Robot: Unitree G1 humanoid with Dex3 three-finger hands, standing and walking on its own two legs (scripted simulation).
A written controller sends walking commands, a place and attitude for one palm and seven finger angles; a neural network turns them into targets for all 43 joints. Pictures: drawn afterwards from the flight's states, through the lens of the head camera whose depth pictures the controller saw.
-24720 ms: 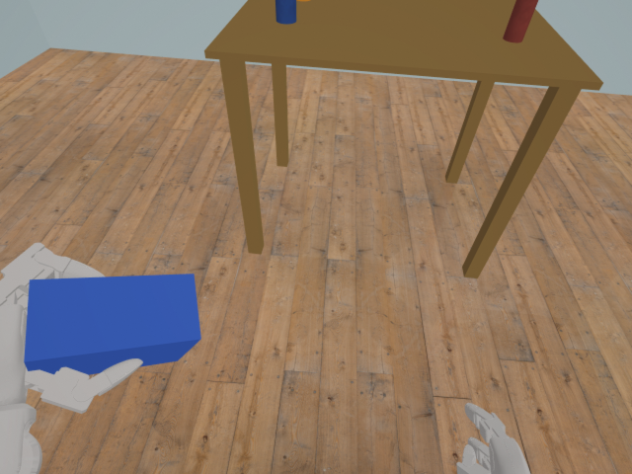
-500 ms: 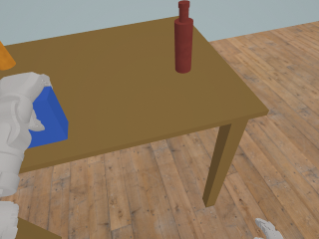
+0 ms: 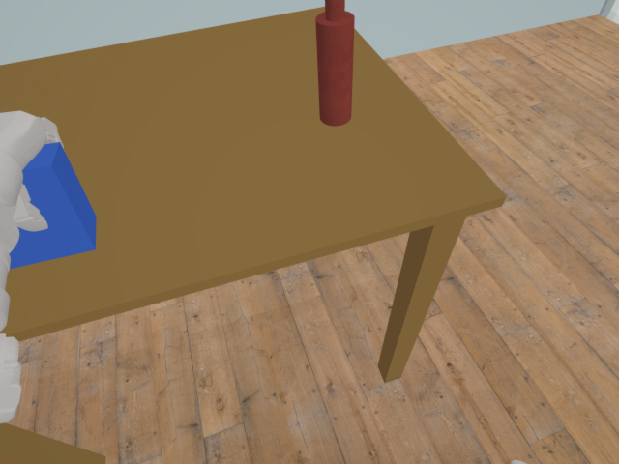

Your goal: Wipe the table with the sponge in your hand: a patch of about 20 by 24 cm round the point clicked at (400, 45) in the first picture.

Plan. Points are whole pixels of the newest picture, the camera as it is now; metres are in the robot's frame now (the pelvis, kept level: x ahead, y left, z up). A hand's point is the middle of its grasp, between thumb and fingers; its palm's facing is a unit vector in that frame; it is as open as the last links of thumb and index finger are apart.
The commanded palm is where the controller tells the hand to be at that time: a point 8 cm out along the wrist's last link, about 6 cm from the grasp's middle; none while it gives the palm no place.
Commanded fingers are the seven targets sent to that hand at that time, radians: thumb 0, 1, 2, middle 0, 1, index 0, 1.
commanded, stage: wipe forward along the first lane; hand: left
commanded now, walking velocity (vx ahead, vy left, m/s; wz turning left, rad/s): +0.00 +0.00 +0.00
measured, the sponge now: (43, 219) +0.38 +0.37 +0.12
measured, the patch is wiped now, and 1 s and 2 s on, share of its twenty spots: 0.15 0.20 0.25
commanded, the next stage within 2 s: slide across to the middle lane in 1.60 s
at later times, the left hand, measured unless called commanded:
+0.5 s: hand (25, 153) +0.45 +0.40 +0.18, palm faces -0.17 +0.05 -0.99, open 10.5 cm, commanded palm +0.45 +0.38 +0.21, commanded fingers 0.00 0.10 1.30 -1.20 -1.60 -1.20 -1.60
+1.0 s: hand (33, 145) +0.47 +0.40 +0.18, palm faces -0.14 +0.08 -0.99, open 10.5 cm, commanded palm +0.46 +0.38 +0.20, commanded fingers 0.00 0.10 1.30 -1.20 -1.60 -1.20 -1.60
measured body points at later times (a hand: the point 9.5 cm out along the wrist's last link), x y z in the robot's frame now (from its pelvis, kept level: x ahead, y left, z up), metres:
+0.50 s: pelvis +0.02 +0.02 +0.00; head +0.08 +0.01 +0.45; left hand +0.45 +0.39 +0.23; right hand +0.07 -0.26 -0.13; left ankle -0.01 +0.11 -0.73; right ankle +0.03 -0.08 -0.73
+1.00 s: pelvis +0.04 +0.04 +0.00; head +0.10 +0.02 +0.45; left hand +0.47 +0.39 +0.23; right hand +0.10 -0.24 -0.14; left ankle -0.01 +0.11 -0.73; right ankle +0.03 -0.08 -0.73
